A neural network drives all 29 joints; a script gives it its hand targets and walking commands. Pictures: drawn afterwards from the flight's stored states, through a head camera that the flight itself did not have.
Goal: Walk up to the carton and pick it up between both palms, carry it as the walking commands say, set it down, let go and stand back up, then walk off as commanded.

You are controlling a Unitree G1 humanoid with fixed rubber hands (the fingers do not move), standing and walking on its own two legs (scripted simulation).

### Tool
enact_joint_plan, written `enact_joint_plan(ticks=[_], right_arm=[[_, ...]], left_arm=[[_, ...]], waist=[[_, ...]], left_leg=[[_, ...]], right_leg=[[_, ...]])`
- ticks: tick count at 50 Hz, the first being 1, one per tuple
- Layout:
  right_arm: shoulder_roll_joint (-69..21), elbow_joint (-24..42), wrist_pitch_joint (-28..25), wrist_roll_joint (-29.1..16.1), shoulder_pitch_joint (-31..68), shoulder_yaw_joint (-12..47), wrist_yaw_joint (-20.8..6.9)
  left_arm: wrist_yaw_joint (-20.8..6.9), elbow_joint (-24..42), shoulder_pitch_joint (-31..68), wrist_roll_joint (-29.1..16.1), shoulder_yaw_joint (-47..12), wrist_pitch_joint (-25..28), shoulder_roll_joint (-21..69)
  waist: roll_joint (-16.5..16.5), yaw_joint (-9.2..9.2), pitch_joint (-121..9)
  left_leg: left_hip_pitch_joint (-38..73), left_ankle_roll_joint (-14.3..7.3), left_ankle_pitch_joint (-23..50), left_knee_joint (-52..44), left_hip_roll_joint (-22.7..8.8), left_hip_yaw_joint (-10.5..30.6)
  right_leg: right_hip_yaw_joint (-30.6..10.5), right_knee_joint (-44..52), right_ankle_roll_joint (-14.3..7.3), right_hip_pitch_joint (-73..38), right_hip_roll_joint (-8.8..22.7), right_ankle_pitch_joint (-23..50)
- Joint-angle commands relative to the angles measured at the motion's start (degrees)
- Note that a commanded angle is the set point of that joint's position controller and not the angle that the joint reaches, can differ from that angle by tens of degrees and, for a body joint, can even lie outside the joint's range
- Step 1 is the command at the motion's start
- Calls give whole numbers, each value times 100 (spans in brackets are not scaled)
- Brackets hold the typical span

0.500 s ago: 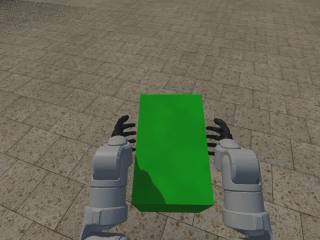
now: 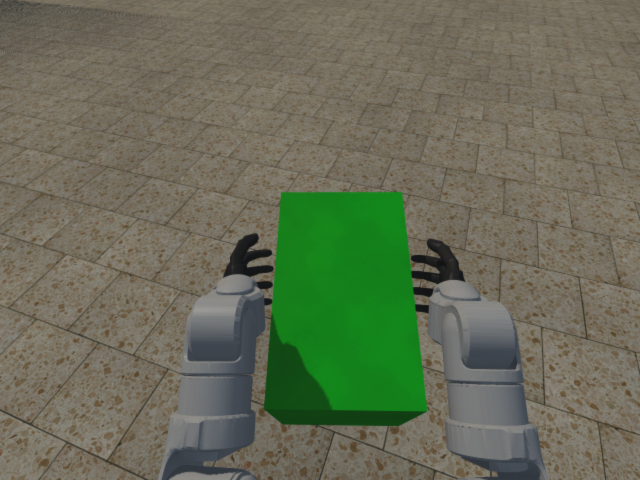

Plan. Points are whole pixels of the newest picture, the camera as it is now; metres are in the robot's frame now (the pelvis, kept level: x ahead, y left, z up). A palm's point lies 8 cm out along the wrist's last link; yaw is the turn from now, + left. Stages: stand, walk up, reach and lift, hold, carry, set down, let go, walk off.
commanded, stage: carry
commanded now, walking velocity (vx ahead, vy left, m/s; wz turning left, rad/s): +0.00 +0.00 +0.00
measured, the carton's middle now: (340, 311) +0.34 +0.00 +0.01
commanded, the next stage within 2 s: none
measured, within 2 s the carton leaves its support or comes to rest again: neither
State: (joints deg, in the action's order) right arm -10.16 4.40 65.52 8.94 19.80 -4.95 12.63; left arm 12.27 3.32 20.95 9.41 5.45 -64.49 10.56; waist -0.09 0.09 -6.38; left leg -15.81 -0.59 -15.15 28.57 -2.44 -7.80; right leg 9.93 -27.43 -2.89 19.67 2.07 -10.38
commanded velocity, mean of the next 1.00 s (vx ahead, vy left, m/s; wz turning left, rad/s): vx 0.00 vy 0.18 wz -0.53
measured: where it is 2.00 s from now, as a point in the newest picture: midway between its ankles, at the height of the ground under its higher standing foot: outside the picture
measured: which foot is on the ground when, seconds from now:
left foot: down 0.00-0.76, up 0.78-1.00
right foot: down 0.00-0.50, up 0.52-0.74, down 0.76-1.00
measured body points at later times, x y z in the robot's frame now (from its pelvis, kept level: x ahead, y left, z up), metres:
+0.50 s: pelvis -0.02 +0.03 -0.01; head -0.02 +0.03 +0.44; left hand +0.29 +0.13 +0.09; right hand +0.27 -0.13 +0.09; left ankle +0.00 +0.11 -0.74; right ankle +0.05 -0.09 -0.74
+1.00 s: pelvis -0.06 +0.06 +0.00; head -0.02 +0.04 +0.45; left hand +0.28 +0.07 +0.09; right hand +0.18 -0.17 +0.08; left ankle -0.02 +0.21 -0.68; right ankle -0.06 -0.06 -0.74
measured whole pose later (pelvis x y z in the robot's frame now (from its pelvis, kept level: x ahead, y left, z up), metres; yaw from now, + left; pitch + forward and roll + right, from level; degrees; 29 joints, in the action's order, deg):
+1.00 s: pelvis -0.06 +0.06 +0.00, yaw -20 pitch +4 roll +2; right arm -8.5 22.6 69.3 2.1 13.7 0.5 15.9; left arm 13.7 21.4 15.6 6.0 1.7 -68.7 9.0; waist -1.1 1.8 0.3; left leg -30.6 4.6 -26.8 56.4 -2.0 -1.3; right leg -0.1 -32.0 -0.2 24.1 3.2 -12.4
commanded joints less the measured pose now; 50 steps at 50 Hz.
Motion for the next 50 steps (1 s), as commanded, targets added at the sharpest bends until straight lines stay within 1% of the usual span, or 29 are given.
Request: enact_joint_plan(ticks=[1,7,8,9,12,15,18,20,21,23,25,26,27,28,29,31,33,35,36,37,38,39,40,41,42,43,44,46,50], right_arm=[[-5802,474,-273,-1735,2026,2545,-1264],[-5745,322,-396,-1672,2045,2480,-1296],[-5889,635,-382,-1801,2094,2652,-1287],[-6150,1322,-274,-2088,2144,2978,-1229],[-5858,1185,83,-1968,1494,2898,-1064],[-5775,1325,239,-2006,1505,2939,-1028],[-5873,1489,289,-2130,1623,3007,-1024],[-5937,1561,301,-2198,1644,3036,-1024],[-5965,1591,302,-2223,1644,3046,-1026],[-5996,1649,305,-2258,1620,3049,-1032],[-5993,1667,313,-2250,1583,3015,-1026],[-5975,1647,319,-2211,1553,2985,-1014],[-5973,1673,317,-2185,1492,2979,-1006],[-5968,1717,315,-2187,1412,3009,-1008],[-5972,1780,306,-2201,1381,3033,-1011],[-5959,1861,286,-2180,1300,3008,-989],[-5920,1943,267,-2187,1244,3006,-966],[-5845,1992,266,-2178,1136,3033,-951],[-5803,1965,277,-2159,1055,3037,-943],[-5767,1912,287,-2143,959,3038,-933],[-5698,1902,297,-2139,977,3032,-917],[-5617,1972,351,-2138,1006,3118,-944],[-5766,2013,341,-2301,1251,3257,-964],[-5959,2044,304,-2391,1323,3366,-976],[-6061,2263,250,-2496,1511,3493,-997],[-6126,2374,218,-2570,1563,3558,-1018],[-6173,2393,197,-2619,1508,3594,-1027],[-6190,2443,173,-2638,1367,3627,-1004],[-6048,2369,207,-2564,1028,3632,-951]], left_arm=[[-1262,248,1661,-1715,-2527,128,5921],[-1291,104,1685,-1655,-2467,249,5870],[-1285,416,1734,-1778,-2617,236,6010],[-1226,1112,1789,-2057,-2921,134,6254],[-1102,1028,1284,-1988,-2816,-222,5861],[-1086,1097,1215,-1993,-2787,-397,5735],[-1077,1265,1227,-2017,-2802,-464,5764],[-1063,1382,1234,-2030,-2839,-484,5785],[-1056,1445,1247,-2035,-2866,-489,5798],[-1041,1577,1277,-2048,-2931,-500,5836],[-1031,1669,1290,-2067,-2987,-514,5834],[-1039,1691,1332,-2101,-3026,-525,5827],[-1059,1711,1390,-2165,-3070,-532,5816],[-1089,1702,1369,-2234,-3108,-541,5811],[-1118,1721,1342,-2305,-3139,-534,5826],[-1142,1800,1285,-2419,-3222,-528,5853],[-1139,1905,1257,-2466,-3269,-524,5808],[-1127,1916,1140,-2437,-3250,-542,5729],[-1126,1902,1100,-2414,-3241,-554,5699],[-1135,1916,1133,-2401,-3236,-566,5687],[-1140,1864,1003,-2396,-3182,-577,5636],[-1115,1695,792,-2279,-3066,-542,5504],[-1132,1729,662,-2210,-3026,-555,5532],[-1151,1885,755,-2217,-3055,-524,5623],[-1156,2052,888,-2205,-3086,-462,5705],[-1151,2133,931,-2200,-3083,-415,5773],[-1135,2223,947,-2193,-3073,-375,5807],[-1104,2313,815,-2153,-3051,-331,5751],[-1075,2244,426,-2044,-3003,-359,5429]], waist=[[-10,-2,-1393],[-12,-1,-1394],[7,2,-1386],[4,8,-1386],[-288,21,-1489],[-574,5,-1407],[-689,-12,-1384],[-663,-16,-1412],[-551,-15,-1421],[-63,-11,-1343],[598,-18,-1118],[906,-13,-1054],[976,37,-995],[890,62,-966],[653,44,-979],[474,3,-1035],[663,-7,-1193],[801,-8,-1306],[754,-45,-1342],[552,-94,-1364],[-121,-165,-1376],[-1739,-182,-1439],[-1599,-160,-1482],[-1100,-117,-1467],[-796,-92,-1391],[-741,-79,-1360],[-677,-75,-1393],[-687,-99,-1513],[-1059,-114,-1602]], left_leg=[[159,-84,584,-468,-616,732],[167,-76,561,-466,-611,733],[187,-53,523,-425,-583,672],[204,-4,482,-334,-567,588],[160,135,294,103,-571,331],[-108,219,-19,400,-478,159],[-183,220,-163,478,-385,80],[-34,163,-152,314,-384,87],[85,110,-137,162,-449,156],[315,-74,-204,-334,-791,483],[444,-399,-184,-936,-1336,801],[384,-646,111,-1077,-1675,940],[379,-906,706,-1091,-1921,1031],[500,-1103,1425,-988,-2046,989],[640,-1152,1896,-807,-2053,832],[972,-1011,2361,-445,-1861,424],[1269,-860,2669,-102,-1703,118],[1445,-819,2772,220,-1725,16],[1360,-698,2674,413,-1691,-110],[948,-431,2411,722,-1604,-337],[-176,4,1174,1407,-1342,-450],[-1761,469,-1545,2314,-462,-553],[-2056,586,-2198,3160,-199,377],[-2245,581,-2030,3749,-220,747],[-2378,523,-1674,4017,-342,991],[-2407,482,-1389,3864,-418,1051],[-2294,502,-1196,3657,-314,898],[-2068,552,-1148,3269,-65,669],[-1648,505,-1131,2419,143,617]], right_leg=[[-944,383,-79,-870,724,754],[-958,411,-83,-847,721,707],[-1021,438,-98,-798,778,762],[-1097,449,-113,-731,883,871],[-1391,367,-185,-703,1247,1388],[-1752,396,-308,-654,1491,1459],[-1957,378,-372,-508,1542,1291],[-1935,318,-325,-311,1452,968],[-1859,240,-270,-157,1360,737],[-1466,-129,-111,286,1020,228],[-729,-836,23,713,475,-236],[-447,-1507,28,798,265,-694],[-386,-2347,-4,1010,152,-1488],[-408,-2988,-7,1238,90,-2054],[-450,-3280,18,1359,151,-2073],[-443,-3118,92,1403,200,-1859],[-272,-2397,118,1180,153,-1787],[-119,-1564,76,901,84,-1673],[-47,-940,51,584,57,-1255],[-179,-64,-12,-61,238,-391],[-1130,317,-172,-1085,843,1083],[-3136,237,-859,-2004,2278,3929],[-3707,195,-1127,-1974,2384,4788],[-3361,124,-1063,-2006,2311,4552],[-2877,45,-879,-1940,2127,4165],[-2548,4,-716,-1888,1906,3733],[-2264,-59,-631,-1873,1685,3712],[-2149,-63,-610,-1870,1542,3884],[-2316,81,-534,-1705,1552,3757]])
